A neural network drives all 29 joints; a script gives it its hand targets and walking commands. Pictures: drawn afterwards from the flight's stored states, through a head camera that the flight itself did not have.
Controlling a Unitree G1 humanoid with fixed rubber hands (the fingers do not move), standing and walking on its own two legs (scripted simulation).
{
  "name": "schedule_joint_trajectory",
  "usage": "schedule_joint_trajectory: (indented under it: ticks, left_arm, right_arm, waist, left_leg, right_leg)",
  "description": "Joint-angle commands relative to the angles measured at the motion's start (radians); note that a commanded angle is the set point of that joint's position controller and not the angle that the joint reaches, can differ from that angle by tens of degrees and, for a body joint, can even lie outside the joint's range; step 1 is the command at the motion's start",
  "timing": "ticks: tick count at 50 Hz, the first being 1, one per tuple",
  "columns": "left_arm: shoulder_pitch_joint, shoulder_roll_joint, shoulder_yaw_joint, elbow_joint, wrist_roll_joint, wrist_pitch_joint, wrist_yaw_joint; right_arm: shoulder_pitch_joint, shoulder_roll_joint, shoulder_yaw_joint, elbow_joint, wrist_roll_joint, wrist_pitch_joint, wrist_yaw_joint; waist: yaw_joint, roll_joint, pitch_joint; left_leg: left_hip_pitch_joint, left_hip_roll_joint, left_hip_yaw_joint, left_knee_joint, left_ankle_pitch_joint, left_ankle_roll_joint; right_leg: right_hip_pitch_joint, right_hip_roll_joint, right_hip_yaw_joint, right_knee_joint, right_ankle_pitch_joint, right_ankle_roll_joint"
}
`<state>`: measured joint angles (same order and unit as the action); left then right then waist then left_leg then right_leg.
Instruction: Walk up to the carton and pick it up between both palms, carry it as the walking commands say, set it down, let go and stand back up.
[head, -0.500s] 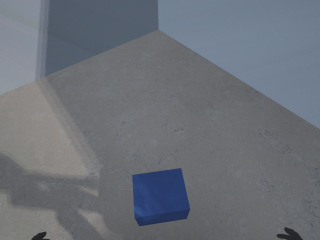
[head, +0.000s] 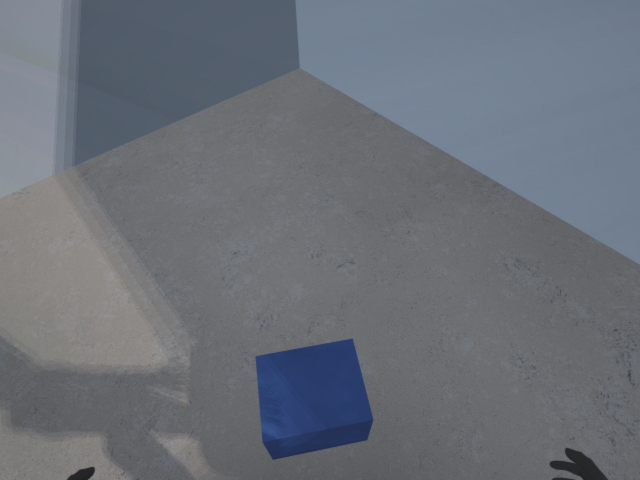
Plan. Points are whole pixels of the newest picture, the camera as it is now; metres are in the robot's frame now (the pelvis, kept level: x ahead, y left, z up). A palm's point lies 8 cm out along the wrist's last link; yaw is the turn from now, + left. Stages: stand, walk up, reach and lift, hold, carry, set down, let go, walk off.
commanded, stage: walk up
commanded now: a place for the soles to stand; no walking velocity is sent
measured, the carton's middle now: (312, 399) +0.41 +0.06 -0.66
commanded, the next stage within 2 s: reach and lift in 0.40 s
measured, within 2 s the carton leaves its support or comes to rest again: neither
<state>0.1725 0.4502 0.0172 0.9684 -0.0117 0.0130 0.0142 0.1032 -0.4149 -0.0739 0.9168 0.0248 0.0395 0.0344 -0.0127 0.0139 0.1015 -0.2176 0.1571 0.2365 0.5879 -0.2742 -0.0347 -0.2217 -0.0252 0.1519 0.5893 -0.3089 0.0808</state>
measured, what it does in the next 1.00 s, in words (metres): stands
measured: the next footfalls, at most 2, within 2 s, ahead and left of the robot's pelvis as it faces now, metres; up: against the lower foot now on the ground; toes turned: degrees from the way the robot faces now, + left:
none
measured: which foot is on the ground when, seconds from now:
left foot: down 0.00-1.00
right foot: down 0.00-1.00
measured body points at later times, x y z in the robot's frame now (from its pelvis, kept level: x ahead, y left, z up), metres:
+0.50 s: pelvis -0.02 +0.00 +0.00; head +0.03 -0.01 +0.45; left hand +0.14 +0.31 -0.09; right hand +0.12 -0.32 -0.10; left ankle +0.02 +0.14 -0.73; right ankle +0.02 -0.17 -0.73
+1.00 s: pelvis -0.01 -0.01 -0.05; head +0.13 +0.01 +0.38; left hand +0.23 +0.29 -0.15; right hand +0.23 -0.27 -0.15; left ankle +0.02 +0.14 -0.73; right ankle +0.02 -0.17 -0.73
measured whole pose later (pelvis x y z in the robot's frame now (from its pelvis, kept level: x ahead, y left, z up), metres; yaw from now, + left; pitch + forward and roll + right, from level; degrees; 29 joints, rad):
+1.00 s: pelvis -0.01 -0.01 -0.05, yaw +6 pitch +18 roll -1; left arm -0.15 0.31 0.19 0.60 0.07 0.16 -0.07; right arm -0.03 -0.24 -0.17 0.56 0.03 0.16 0.02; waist -0.03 0.00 0.00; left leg -0.88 0.03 -0.06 0.92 -0.35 -0.06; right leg -0.81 -0.03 0.05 0.92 -0.42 0.06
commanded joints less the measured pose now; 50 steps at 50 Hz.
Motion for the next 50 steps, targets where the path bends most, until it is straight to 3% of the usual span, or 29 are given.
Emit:
schedule_joint_trajectory:
  ticks: [1, 3, 5, 11, 17, 20, 21, 22, 23, 24, 25, 26, 30, 31, 33, 34, 35, 36, 37, 39, 40, 42, 44, 45, 46, 47, 48, 49, 50]
  left_arm:
    - [-0.070, 0.238, 0.049, -0.055, 0.004, -0.020, 0.004]
    - [-0.069, 0.212, 0.049, -0.049, 0.009, -0.018, 0.005]
    - [-0.051, 0.201, 0.046, -0.035, 0.006, -0.020, 0.004]
    - [-0.079, 0.188, 0.040, -0.010, 0.001, -0.016, -0.003]
    - [-0.111, 0.194, 0.046, -0.001, 0.009, -0.020, -0.003]
    - [-0.097, 0.178, 0.044, 0.016, 0.005, -0.013, -0.007]
    - [-0.232, 0.009, 0.143, -0.427, 0.059, 0.018, -0.078]
    - [-0.265, 0.025, 0.187, -0.361, 0.092, 0.067, -0.101]
    - [-0.234, 0.071, 0.195, -0.422, 0.106, 0.113, -0.103]
    - [-0.186, 0.099, 0.231, -0.408, 0.148, 0.146, -0.109]
    - [-0.160, 0.109, 0.241, -0.424, 0.149, 0.174, -0.110]
    - [-0.131, 0.113, 0.242, -0.464, 0.134, 0.192, -0.107]
    - [-0.102, 0.027, 0.205, -0.520, 0.116, 0.209, -0.092]
    - [-0.150, 0.026, 0.197, -0.547, 0.116, 0.199, -0.095]
    - [-0.175, 0.010, 0.189, -0.547, 0.107, 0.194, -0.094]
    - [-0.232, -0.010, 0.196, -0.553, 0.097, 0.183, -0.088]
    - [-0.254, -0.011, 0.173, -0.571, 0.093, 0.173, -0.091]
    - [-0.247, 0.007, 0.206, -0.571, 0.103, 0.160, -0.079]
    - [-0.313, 0.024, 0.207, -0.557, 0.088, 0.163, -0.075]
    - [-0.240, 0.017, 0.199, -0.497, 0.092, 0.157, -0.080]
    - [-0.316, 0.021, 0.213, -0.506, 0.083, 0.160, -0.080]
    - [-0.282, 0.030, 0.222, -0.457, 0.085, 0.149, -0.075]
    - [-0.287, 0.044, 0.222, -0.443, 0.066, 0.129, -0.082]
    - [-0.306, 0.031, 0.235, -0.472, 0.069, 0.122, -0.073]
    - [-0.294, 0.033, 0.229, -0.465, 0.080, 0.128, -0.078]
    - [-0.291, 0.042, 0.231, -0.454, 0.088, 0.134, -0.073]
    - [-0.288, 0.042, 0.237, -0.447, 0.088, 0.127, -0.072]
    - [-0.392, 0.035, 0.234, -0.480, 0.082, 0.119, -0.080]
    - [-0.343, 0.061, 0.228, -0.469, 0.069, 0.115, -0.086]
  right_arm:
    - [0.016, -0.193, -0.039, -0.046, 0.007, -0.016, -0.005]
    - [0.021, -0.202, -0.038, -0.033, 0.003, -0.024, -0.005]
    - [-0.005, -0.201, -0.042, -0.028, -0.001, -0.032, -0.007]
    - [-0.006, -0.199, -0.043, -0.011, -0.002, -0.037, -0.008]
    - [0.014, -0.192, -0.041, 0.012, 0.002, -0.039, -0.009]
    - [-0.002, -0.191, -0.044, -0.001, -0.007, -0.045, -0.009]
    - [-0.303, -0.096, -0.028, -0.566, -0.021, -0.010, 0.011]
    - [-0.278, -0.094, -0.101, -0.450, -0.069, 0.040, 0.036]
    - [-0.179, -0.090, -0.144, -0.411, -0.105, 0.083, 0.053]
    - [-0.126, -0.114, -0.188, -0.367, -0.104, 0.118, 0.070]
    - [-0.058, -0.108, -0.230, -0.380, -0.100, 0.144, 0.065]
    - [-0.057, -0.092, -0.193, -0.387, -0.089, 0.152, 0.059]
    - [0.009, -0.043, -0.202, -0.398, -0.091, 0.163, 0.047]
    - [-0.011, -0.047, -0.220, -0.432, -0.105, 0.152, 0.045]
    - [-0.045, -0.037, -0.226, -0.434, -0.105, 0.143, 0.033]
    - [-0.094, -0.002, -0.205, -0.433, -0.098, 0.129, 0.034]
    - [-0.102, -0.001, -0.221, -0.462, -0.091, 0.125, 0.034]
    - [-0.090, -0.011, -0.212, -0.452, -0.081, 0.120, 0.032]
    - [-0.124, -0.019, -0.200, -0.456, -0.072, 0.114, 0.024]
    - [-0.066, -0.007, -0.202, -0.444, -0.071, 0.114, 0.009]
    - [-0.128, -0.001, -0.186, -0.463, -0.049, 0.114, 0.003]
    - [-0.099, 0.009, -0.157, -0.432, -0.038, 0.110, -0.009]
    - [-0.100, 0.011, -0.156, -0.479, -0.032, 0.092, -0.017]
    - [-0.123, 0.046, -0.132, -0.469, 0.009, 0.092, -0.019]
    - [-0.086, 0.028, -0.162, -0.470, -0.002, 0.096, -0.016]
    - [-0.077, 0.050, -0.132, -0.396, 0.007, 0.105, -0.021]
    - [-0.087, 0.042, -0.144, -0.433, 0.001, 0.104, -0.021]
    - [-0.194, 0.040, -0.156, -0.472, -0.002, 0.093, -0.023]
    - [-0.186, 0.010, -0.139, -0.497, 0.021, 0.091, -0.019]
  waist:
    - [-0.028, -0.107, -0.089]
    - [-0.015, -0.102, -0.100]
    - [0.004, -0.040, -0.092]
    - [-0.002, 0.004, -0.092]
    - [0.004, -0.035, -0.099]
    - [0.013, -0.004, -0.078]
    - [0.037, 0.040, -0.024]
    - [0.015, 0.027, 0.042]
    - [-0.019, 0.000, 0.078]
    - [-0.023, 0.047, 0.061]
    - [-0.053, -0.019, 0.002]
    - [-0.040, -0.007, -0.027]
    - [-0.052, -0.046, -0.041]
    - [-0.074, -0.061, -0.113]
    - [-0.076, -0.075, -0.127]
    - [-0.059, -0.045, -0.162]
    - [-0.075, -0.033, -0.201]
    - [-0.031, -0.017, -0.242]
    - [-0.043, 0.001, -0.278]
    - [-0.038, -0.033, -0.362]
    - [-0.022, -0.049, -0.380]
    - [0.001, -0.024, -0.428]
    - [-0.037, -0.046, -0.514]
    - [0.009, 0.027, -0.553]
    - [-0.024, 0.019, -0.574]
    - [0.014, 0.043, -0.550]
    - [-0.007, 0.029, -0.556]
    - [-0.003, 0.029, -0.604]
    - [-0.008, 0.040, -0.604]
  left_leg:
    - [0.205, -0.008, -0.139, -0.116, 0.016, 0.077]
    - [0.204, 0.024, -0.152, -0.162, -0.001, 0.085]
    - [0.201, 0.031, -0.137, -0.172, 0.087, 0.082]
    - [0.173, 0.038, -0.141, -0.208, 0.022, 0.084]
    - [0.174, 0.024, -0.136, -0.216, 0.014, 0.071]
    - [0.130, 0.048, -0.156, -0.259, -0.054, 0.075]
    - [-0.104, -0.160, -0.135, -0.149, -0.136, -0.005]
    - [-0.066, -0.198, -0.123, -0.130, -0.189, 0.004]
    - [-0.014, -0.213, -0.142, -0.113, -0.183, 0.004]
    - [0.040, -0.228, -0.143, -0.090, -0.216, -0.011]
    - [0.091, -0.238, -0.149, -0.087, -0.180, -0.011]
    - [0.130, -0.253, -0.154, -0.092, -0.159, -0.006]
    - [0.149, -0.236, -0.181, -0.071, -0.068, -0.006]
    - [0.142, -0.227, -0.168, -0.051, -0.060, -0.011]
    - [0.078, -0.226, -0.161, -0.004, -0.066, -0.013]
    - [0.049, -0.221, -0.171, 0.016, -0.011, -0.010]
    - [0.023, -0.208, -0.189, 0.039, 0.007, -0.010]
    - [-0.008, -0.207, -0.190, 0.075, 0.089, -0.017]
    - [-0.049, -0.212, -0.195, 0.117, 0.120, -0.018]
    - [-0.090, -0.218, -0.212, 0.146, 0.193, -0.008]
    - [-0.123, -0.220, -0.208, 0.185, 0.206, -0.010]
    - [-0.214, -0.225, -0.199, 0.222, 0.246, -0.014]
    - [-0.251, -0.229, -0.213, 0.247, 0.302, -0.007]
    - [-0.263, -0.227, -0.211, 0.259, 0.371, -0.008]
    - [-0.232, -0.231, -0.223, 0.264, 0.422, -0.015]
    - [-0.254, -0.229, -0.212, 0.276, 0.384, -0.015]
    - [-0.267, -0.223, -0.223, 0.266, 0.356, -0.011]
    - [-0.301, -0.227, -0.214, 0.290, 0.341, -0.015]
    - [-0.320, -0.227, -0.212, 0.289, 0.314, -0.007]
  right_leg:
    - [-0.194, -0.064, 0.126, -0.223, 0.157, -0.132]
    - [-0.170, -0.048, 0.085, -0.210, 0.142, -0.118]
    - [-0.134, -0.047, 0.061, -0.193, 0.240, -0.112]
    - [-0.114, -0.043, 0.030, -0.199, 0.205, -0.113]
    - [-0.107, -0.044, 0.047, -0.224, 0.183, -0.117]
    - [-0.083, -0.041, 0.010, -0.211, 0.163, -0.100]
    - [-0.183, 0.073, -0.181, -0.138, -0.055, -0.036]
    - [-0.257, 0.071, -0.213, -0.149, -0.192, -0.035]
    - [-0.298, 0.078, -0.245, -0.142, -0.179, -0.035]
    - [-0.267, 0.083, -0.246, -0.146, -0.206, -0.033]
    - [-0.235, 0.089, -0.243, -0.147, -0.199, -0.031]
    - [-0.215, 0.080, -0.238, -0.164, -0.220, -0.026]
    - [-0.230, 0.106, -0.229, -0.117, -0.112, -0.028]
    - [-0.226, 0.117, -0.237, -0.096, -0.070, -0.025]
    - [-0.262, 0.109, -0.232, -0.064, -0.081, -0.018]
    - [-0.277, 0.109, -0.237, -0.038, -0.043, -0.018]
    - [-0.311, 0.115, -0.247, 0.003, -0.017, -0.024]
    - [-0.294, 0.105, -0.236, 0.038, 0.037, -0.027]
    - [-0.316, 0.096, -0.229, 0.075, 0.071, -0.022]
    - [-0.313, 0.101, -0.230, 0.116, 0.178, -0.019]
    - [-0.345, 0.099, -0.218, 0.149, 0.205, -0.008]
    - [-0.349, 0.092, -0.203, 0.177, 0.275, -0.006]
    - [-0.358, 0.088, -0.215, 0.226, 0.364, 0.001]
    - [-0.394, 0.090, -0.205, 0.231, 0.388, -0.002]
    - [-0.430, 0.092, -0.206, 0.232, 0.438, -0.002]
    - [-0.438, 0.094, -0.198, 0.241, 0.380, 0.001]
    - [-0.465, 0.097, -0.201, 0.240, 0.362, 0.001]
    - [-0.475, 0.089, -0.194, 0.250, 0.361, 0.000]
    - [-0.483, 0.096, -0.210, 0.262, 0.301, 0.001]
